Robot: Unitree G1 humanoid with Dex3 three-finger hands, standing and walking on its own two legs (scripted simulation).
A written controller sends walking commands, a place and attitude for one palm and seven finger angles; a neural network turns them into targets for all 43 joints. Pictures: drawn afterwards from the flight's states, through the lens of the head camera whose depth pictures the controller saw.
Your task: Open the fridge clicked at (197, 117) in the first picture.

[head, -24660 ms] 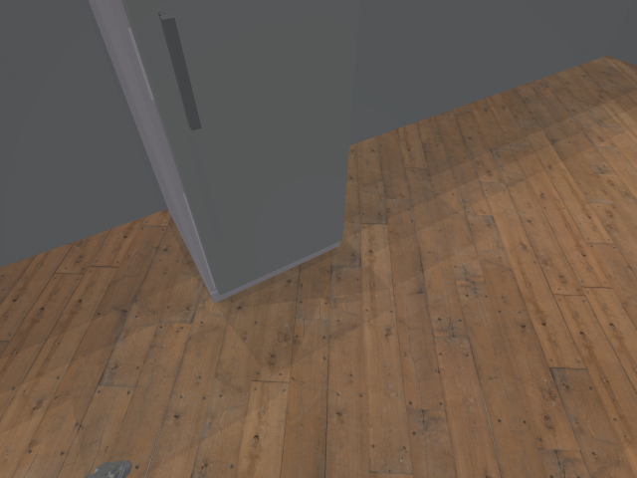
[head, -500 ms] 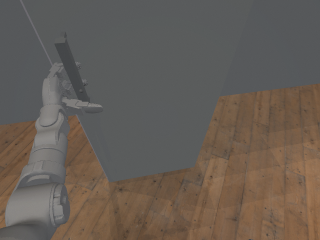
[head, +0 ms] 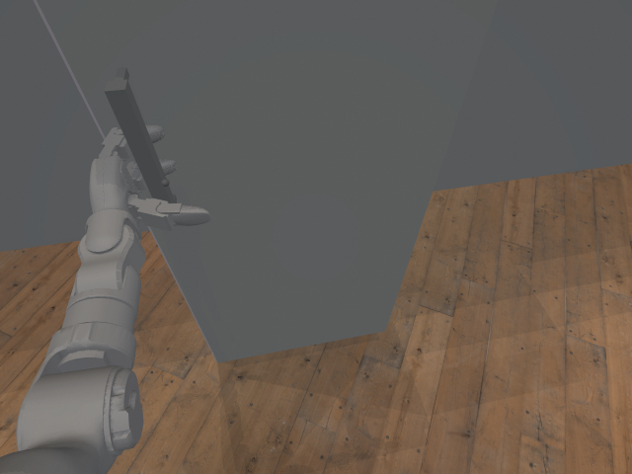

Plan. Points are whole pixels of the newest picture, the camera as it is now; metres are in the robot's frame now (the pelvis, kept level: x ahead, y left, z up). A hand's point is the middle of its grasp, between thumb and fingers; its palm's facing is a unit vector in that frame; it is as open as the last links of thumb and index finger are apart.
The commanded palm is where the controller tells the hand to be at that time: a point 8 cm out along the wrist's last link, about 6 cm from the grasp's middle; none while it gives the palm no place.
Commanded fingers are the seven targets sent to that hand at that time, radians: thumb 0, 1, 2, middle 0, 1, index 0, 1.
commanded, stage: grip the handle and tug to test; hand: left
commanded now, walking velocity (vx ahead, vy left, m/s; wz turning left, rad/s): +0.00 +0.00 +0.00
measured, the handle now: (150, 155) +0.50 +0.24 +0.14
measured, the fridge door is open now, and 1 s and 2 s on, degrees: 0 0 5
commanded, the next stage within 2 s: pull the door a little, standing still in 1.36 s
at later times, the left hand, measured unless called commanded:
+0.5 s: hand (164, 181) +0.45 +0.20 +0.14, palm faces +0.21 -0.98 +0.01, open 7.8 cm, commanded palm +0.40 +0.25 +0.14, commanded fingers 0.00 0.85 0.88 -0.44 -1.39 -0.44 -1.39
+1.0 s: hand (165, 181) +0.45 +0.20 +0.14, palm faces +0.21 -0.98 +0.02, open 5.9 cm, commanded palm +0.40 +0.24 +0.14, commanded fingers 0.00 0.90 0.90 -0.45 -1.40 -0.45 -1.40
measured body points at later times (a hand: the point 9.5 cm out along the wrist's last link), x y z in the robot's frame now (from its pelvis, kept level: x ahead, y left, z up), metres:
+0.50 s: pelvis +0.01 +0.00 +0.00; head +0.03 +0.00 +0.45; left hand +0.43 +0.25 +0.14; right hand +0.08 -0.26 -0.11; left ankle +0.02 +0.11 -0.72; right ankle -0.03 -0.11 -0.72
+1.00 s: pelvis +0.02 +0.00 +0.00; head +0.04 +0.00 +0.45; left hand +0.43 +0.25 +0.14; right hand +0.10 -0.26 -0.11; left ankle +0.02 +0.11 -0.72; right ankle -0.03 -0.11 -0.72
